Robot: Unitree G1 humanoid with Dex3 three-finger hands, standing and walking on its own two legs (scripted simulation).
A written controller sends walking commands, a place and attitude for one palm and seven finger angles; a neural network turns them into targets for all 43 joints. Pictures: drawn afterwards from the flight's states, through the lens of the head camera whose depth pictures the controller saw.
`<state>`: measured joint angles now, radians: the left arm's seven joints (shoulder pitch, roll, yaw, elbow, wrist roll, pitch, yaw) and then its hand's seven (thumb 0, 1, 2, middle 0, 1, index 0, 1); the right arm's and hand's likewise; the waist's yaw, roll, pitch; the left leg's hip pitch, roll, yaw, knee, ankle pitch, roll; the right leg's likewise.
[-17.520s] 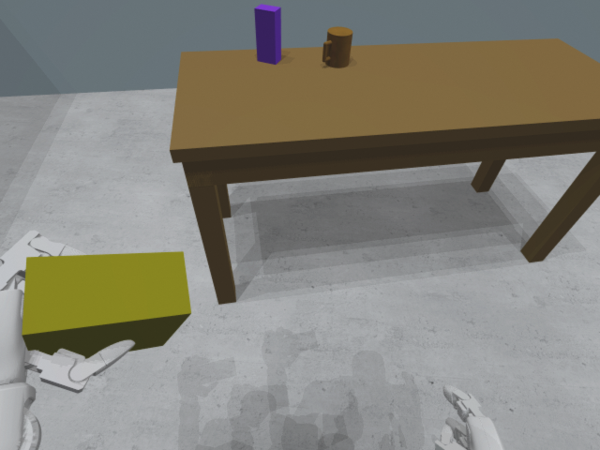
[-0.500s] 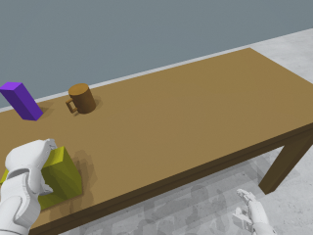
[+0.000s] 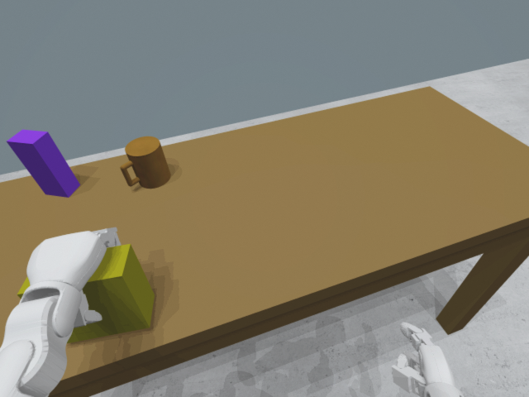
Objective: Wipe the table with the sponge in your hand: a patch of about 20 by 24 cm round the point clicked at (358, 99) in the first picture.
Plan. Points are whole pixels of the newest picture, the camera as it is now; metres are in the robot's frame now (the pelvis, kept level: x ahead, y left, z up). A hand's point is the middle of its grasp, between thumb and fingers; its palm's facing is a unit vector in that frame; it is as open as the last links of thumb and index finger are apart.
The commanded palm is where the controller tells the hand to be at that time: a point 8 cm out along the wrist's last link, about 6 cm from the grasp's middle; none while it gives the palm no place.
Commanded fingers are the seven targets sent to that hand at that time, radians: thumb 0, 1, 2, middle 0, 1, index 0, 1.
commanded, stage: move the sponge above the wiping area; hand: left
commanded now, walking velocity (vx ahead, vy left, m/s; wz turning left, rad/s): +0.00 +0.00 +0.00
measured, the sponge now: (100, 303) +0.22 +0.31 +0.02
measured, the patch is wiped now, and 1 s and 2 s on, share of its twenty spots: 0.10 0.10 0.20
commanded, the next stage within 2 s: lower the sponge onto the table in 0.70 s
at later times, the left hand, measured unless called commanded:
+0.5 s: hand (90, 265) +0.24 +0.29 +0.10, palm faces +0.11 -0.06 -0.99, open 10.5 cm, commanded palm +0.21 +0.31 +0.16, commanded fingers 0.00 0.10 1.30 -1.20 -1.60 -1.20 -1.60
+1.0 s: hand (77, 253) +0.25 +0.32 +0.12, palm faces +0.12 -0.03 -0.99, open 10.4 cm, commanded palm +0.21 +0.31 +0.16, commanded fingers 0.00 0.10 1.30 -1.20 -1.60 -1.20 -1.60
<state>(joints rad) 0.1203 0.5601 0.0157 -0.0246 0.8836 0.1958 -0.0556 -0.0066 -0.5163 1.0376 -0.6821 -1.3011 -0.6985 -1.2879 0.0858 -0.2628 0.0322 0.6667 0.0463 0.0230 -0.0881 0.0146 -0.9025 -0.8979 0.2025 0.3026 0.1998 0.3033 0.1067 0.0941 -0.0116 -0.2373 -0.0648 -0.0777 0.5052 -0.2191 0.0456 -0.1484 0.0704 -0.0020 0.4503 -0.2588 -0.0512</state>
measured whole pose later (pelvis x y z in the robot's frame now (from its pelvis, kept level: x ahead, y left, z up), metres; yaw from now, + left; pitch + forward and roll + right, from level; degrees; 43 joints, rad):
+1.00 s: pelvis +0.00 -0.01 +0.00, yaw -1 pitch -3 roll -1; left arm 0.05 0.56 0.06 0.02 0.86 0.29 0.07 0.00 -0.52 1.04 -0.69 -1.30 -0.70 -1.28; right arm 0.07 -0.26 0.03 0.72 0.06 0.06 -0.06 0.01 -0.90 -0.90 0.20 0.30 0.20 0.30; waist 0.11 0.10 -0.03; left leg -0.21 -0.05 -0.07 0.48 -0.22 0.02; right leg -0.13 0.09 0.01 0.44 -0.26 -0.07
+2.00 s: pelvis +0.00 +0.00 +0.00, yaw -1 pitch -1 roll -1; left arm 0.08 0.48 -0.01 0.09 0.92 0.30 0.10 -0.01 -0.52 1.05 -0.68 -1.30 -0.69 -1.29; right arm 0.08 -0.25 0.02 0.70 0.06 0.06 -0.04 0.02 -0.90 -0.90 0.20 0.30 0.20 0.30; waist 0.09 0.10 -0.05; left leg -0.27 -0.06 -0.07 0.51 -0.22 0.04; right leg -0.19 0.07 0.01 0.47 -0.26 -0.05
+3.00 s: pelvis -0.03 -0.05 -0.02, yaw +0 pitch +7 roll -1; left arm -0.44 0.70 0.16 0.85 0.98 0.01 0.08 0.04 -0.56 1.06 -0.73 -1.25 -0.74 -1.25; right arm 0.24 -0.31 -0.01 0.73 0.09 0.09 -0.07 0.01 -0.90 -0.90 0.20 0.30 0.20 0.30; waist 0.01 0.08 -0.09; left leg -0.56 -0.01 -0.11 0.69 -0.26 0.05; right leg -0.47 0.14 -0.04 0.63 -0.28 -0.12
